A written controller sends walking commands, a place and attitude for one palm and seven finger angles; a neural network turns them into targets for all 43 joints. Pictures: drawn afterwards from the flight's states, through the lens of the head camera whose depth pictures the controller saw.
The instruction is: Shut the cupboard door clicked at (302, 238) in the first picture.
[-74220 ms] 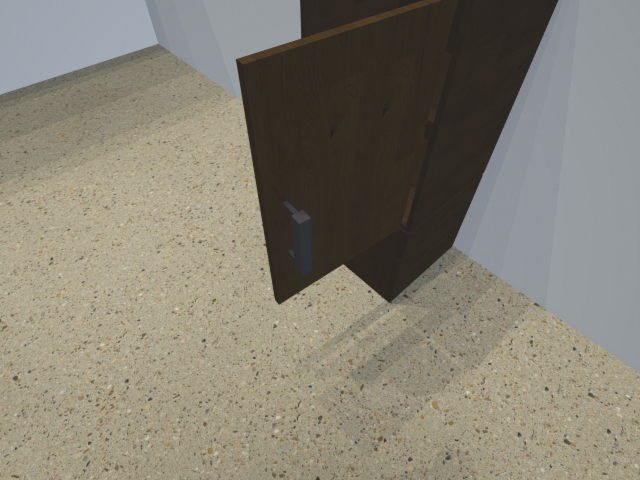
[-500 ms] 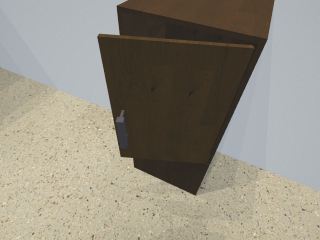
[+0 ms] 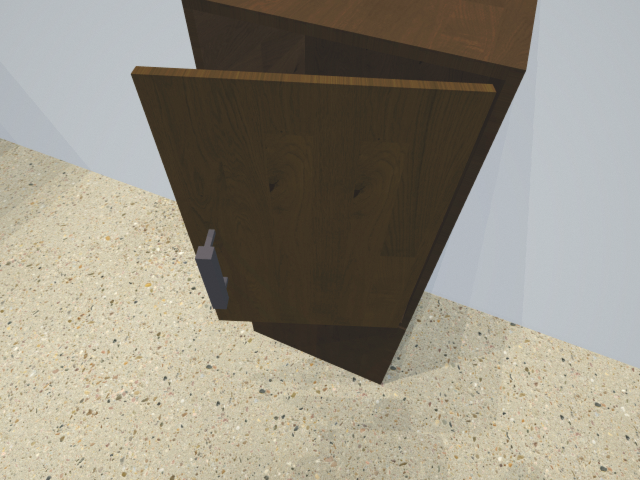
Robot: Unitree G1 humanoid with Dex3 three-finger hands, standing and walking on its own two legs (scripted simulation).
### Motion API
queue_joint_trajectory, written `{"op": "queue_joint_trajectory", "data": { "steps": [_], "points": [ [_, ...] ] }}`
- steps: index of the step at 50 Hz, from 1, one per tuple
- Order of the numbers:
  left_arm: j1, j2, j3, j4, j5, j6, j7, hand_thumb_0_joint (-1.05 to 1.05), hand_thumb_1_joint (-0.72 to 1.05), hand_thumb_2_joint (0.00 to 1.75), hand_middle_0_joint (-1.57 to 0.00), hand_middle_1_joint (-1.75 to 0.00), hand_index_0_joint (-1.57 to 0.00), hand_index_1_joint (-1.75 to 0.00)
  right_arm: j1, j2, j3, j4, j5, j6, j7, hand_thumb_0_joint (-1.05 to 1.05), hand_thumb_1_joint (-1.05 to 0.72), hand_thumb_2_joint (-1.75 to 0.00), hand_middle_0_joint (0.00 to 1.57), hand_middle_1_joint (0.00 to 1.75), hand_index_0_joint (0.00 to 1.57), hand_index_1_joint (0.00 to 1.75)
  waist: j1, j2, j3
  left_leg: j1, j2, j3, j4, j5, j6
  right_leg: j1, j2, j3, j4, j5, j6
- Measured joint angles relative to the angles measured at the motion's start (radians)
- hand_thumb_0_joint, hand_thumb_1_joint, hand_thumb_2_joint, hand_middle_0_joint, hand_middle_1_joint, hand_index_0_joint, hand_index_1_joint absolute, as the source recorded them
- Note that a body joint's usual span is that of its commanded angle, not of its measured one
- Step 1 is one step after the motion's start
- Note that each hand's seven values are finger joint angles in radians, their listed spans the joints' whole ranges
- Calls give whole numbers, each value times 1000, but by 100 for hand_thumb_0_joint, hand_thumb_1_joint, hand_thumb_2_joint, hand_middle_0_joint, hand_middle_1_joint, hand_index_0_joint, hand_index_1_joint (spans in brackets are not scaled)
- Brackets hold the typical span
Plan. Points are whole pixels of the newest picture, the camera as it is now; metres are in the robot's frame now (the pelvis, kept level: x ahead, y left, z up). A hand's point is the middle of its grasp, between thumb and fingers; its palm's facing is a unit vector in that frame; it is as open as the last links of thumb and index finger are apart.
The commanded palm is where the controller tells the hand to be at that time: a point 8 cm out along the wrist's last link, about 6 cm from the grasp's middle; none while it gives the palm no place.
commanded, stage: come to a stop and stand still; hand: left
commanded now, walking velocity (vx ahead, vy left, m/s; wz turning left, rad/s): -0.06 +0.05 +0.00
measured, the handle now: (216, 270) +0.45 +0.21 -0.10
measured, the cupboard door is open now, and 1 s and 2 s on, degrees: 21 21 21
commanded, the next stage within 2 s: look again from close up in 0.64 s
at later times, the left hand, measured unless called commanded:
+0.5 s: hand out of the picture +0.02 +0.21 -0.17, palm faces +0.00 -0.97 -0.24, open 7.4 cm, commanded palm none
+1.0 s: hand out of the picture -0.05 +0.20 -0.18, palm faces +0.00 -0.99 -0.17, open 7.4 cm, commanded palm none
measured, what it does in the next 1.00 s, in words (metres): stands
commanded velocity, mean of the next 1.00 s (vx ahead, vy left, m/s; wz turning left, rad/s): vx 0.00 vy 0.00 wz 0.00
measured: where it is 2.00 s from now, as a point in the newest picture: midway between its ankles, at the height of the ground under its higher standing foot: outside the picture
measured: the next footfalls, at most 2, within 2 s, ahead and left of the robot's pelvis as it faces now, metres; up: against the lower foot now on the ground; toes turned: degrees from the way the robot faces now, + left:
none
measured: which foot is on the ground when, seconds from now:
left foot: down 0.00-1.00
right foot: down 0.00-1.00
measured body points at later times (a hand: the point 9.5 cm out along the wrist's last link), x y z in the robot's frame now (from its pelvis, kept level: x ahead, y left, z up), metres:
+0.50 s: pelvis -0.04 +0.02 -0.01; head -0.04 +0.02 +0.44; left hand +0.02 +0.26 -0.15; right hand +0.03 -0.22 -0.15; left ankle +0.01 +0.09 -0.74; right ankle -0.04 -0.12 -0.74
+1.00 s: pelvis -0.03 +0.02 +0.00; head -0.02 +0.04 +0.45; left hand -0.05 +0.25 -0.17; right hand +0.00 -0.21 -0.15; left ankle +0.01 +0.09 -0.74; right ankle -0.04 -0.12 -0.74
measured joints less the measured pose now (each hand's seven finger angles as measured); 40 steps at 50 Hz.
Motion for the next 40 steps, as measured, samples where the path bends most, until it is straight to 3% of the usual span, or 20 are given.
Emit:
{"op": "queue_joint_trajectory", "data": {
  "steps": [9, 15, 25, 40],
  "points": [
    [-64, 54, 16, -49, -1, 8, 3, 1, 92, 90, -20, -29, -20, -30, -58, -24, -7, -49, -3, 21, 14, 1, -92, -89, 20, 30, 20, 30, -1, 21, 10, -20, 11, -2, 41, -6, -4, -14, 10, -2, 29, -2, -3],
    [-64, 66, 4, -92, -5, 1, 6, 1, 91, 90, -20, -29, -20, -30, -55, -45, -2, -132, -9, 16, 26, 1, -91, -89, 20, 30, 20, 30, -20, 44, -3, -32, 7, 1, 88, -19, 10, -22, 5, -1, 67, -8, 6],
    [-54, 80, 0, -130, 1, 17, -17, 0, 91, 90, -20, -29, -20, -30, -14, -51, 11, -144, -20, 26, 44, 0, -91, -89, 20, 30, 20, 30, -13, 37, -34, -50, -18, 0, 47, 26, 30, -49, -19, -4, 55, 17, 13],
    [16, 73, -10, -26, -3, 13, -23, 1, 91, 90, -20, -29, -20, -30, 23, -55, 17, -45, -9, 11, 37, 1, -91, -89, 20, 30, 20, 30, -4, 6, -17, -32, -28, -8, -15, 59, 37, -24, -27, -12, -15, 53, 29]
  ]
}}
